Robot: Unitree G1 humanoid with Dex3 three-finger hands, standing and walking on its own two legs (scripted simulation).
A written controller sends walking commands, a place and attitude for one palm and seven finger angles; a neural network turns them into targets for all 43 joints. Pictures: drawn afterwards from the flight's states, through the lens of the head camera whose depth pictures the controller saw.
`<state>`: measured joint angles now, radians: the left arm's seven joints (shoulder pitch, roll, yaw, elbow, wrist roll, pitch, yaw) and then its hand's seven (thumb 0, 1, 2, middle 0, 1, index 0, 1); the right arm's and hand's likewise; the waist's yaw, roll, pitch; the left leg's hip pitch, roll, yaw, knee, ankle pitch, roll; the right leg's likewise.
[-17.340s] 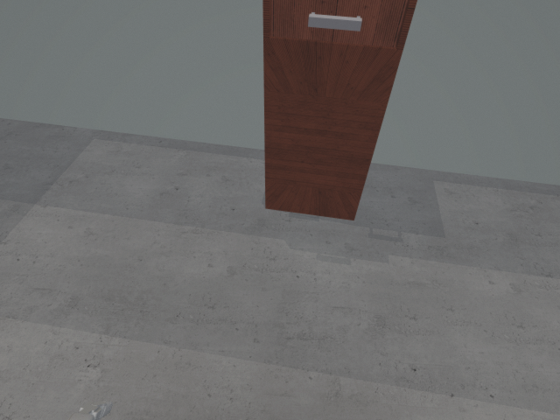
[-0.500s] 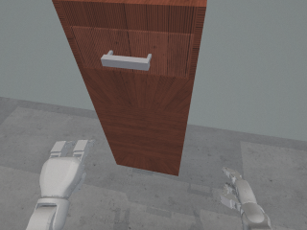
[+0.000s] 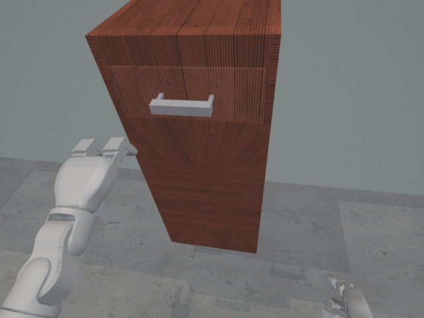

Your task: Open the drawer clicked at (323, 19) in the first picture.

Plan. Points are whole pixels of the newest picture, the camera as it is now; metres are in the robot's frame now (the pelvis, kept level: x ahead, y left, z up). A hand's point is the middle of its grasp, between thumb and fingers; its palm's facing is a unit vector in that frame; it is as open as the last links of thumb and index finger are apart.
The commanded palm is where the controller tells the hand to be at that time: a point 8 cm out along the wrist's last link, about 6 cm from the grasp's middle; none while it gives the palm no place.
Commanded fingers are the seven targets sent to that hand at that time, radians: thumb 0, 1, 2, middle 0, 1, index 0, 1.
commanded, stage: raise the hand with hooked fingers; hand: left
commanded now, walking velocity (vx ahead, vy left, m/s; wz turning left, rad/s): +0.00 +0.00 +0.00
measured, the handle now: (183, 102) +0.56 +0.17 +0.12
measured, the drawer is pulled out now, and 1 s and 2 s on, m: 0.00 0.00 0.00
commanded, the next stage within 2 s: move the hooked fingers above the handle in 0.92 s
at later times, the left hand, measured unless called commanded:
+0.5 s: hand (87, 130) +0.32 +0.24 +0.23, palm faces +0.16 +0.00 -0.99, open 13.9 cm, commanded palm +0.27 +0.23 +0.28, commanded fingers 0.00 -0.50 0.30 -0.30 -1.20 -0.30 -1.20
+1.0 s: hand (91, 142) +0.31 +0.24 +0.21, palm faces +0.14 -0.03 -0.99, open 13.9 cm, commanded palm +0.26 +0.23 +0.28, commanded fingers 0.00 -0.50 0.30 -0.30 -1.20 -0.30 -1.20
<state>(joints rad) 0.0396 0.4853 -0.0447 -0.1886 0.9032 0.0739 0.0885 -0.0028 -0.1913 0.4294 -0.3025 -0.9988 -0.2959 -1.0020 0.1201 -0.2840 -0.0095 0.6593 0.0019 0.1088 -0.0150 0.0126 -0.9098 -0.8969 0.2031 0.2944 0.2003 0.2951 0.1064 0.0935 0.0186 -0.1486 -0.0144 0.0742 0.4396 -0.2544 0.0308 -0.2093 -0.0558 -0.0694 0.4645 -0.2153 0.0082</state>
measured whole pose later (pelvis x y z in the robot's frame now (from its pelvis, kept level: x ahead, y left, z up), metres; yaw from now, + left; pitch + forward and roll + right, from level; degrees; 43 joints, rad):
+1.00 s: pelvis -0.02 -0.01 +0.00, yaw +1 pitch -2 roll +1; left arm -0.32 0.63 0.03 -0.06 0.79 0.13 -0.23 0.00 -0.49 0.30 -0.32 -1.20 -0.31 -1.20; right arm 0.08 -0.30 0.03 0.62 0.04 0.11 0.01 0.01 -0.91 -0.90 0.20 0.29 0.20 0.30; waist 0.10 0.12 0.02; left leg -0.17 -0.01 0.06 0.39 -0.19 0.01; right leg -0.23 -0.05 -0.09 0.43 -0.17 -0.01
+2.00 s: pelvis +0.02 -0.01 +0.00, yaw +2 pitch +4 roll +1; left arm -0.66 0.51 -0.22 0.29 0.85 0.03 -0.21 0.00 -0.49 0.30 -0.32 -1.20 -0.32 -1.20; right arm 0.14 -0.29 0.01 0.64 0.05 0.13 -0.02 0.01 -0.91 -0.90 0.20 0.29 0.20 0.30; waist 0.04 0.08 -0.02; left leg -0.21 -0.01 0.04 0.39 -0.24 0.02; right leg -0.27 -0.05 -0.10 0.43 -0.22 0.00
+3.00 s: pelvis +0.00 -0.02 +0.00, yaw -2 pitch +8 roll +1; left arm -1.10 0.61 -0.12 1.05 0.99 0.03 -0.11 0.00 -0.49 0.30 -0.34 -1.21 -0.35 -1.23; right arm 0.25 -0.30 0.01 0.67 0.07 0.14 -0.11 0.00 -0.91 -0.90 0.21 0.29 0.20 0.30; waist -0.10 0.05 -0.04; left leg -0.35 0.02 0.09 0.43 -0.23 0.01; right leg -0.42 -0.02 -0.05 0.46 -0.18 -0.02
